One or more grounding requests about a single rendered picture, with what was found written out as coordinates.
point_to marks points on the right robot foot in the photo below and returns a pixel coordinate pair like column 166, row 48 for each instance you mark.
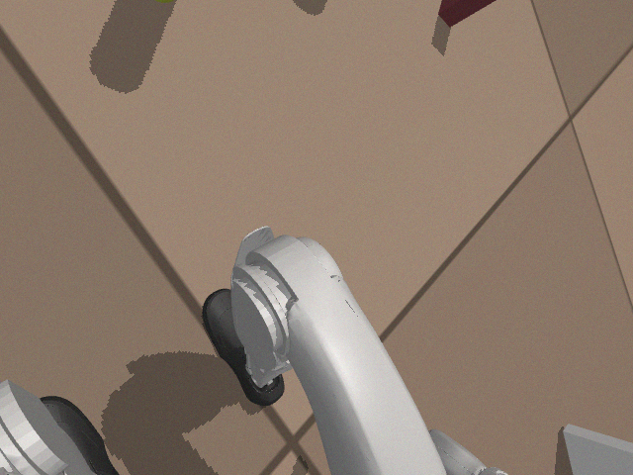
column 217, row 315

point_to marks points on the right robot hand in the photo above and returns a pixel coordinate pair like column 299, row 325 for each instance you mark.
column 457, row 460

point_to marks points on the left robot foot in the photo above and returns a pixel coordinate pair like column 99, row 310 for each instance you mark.
column 81, row 431

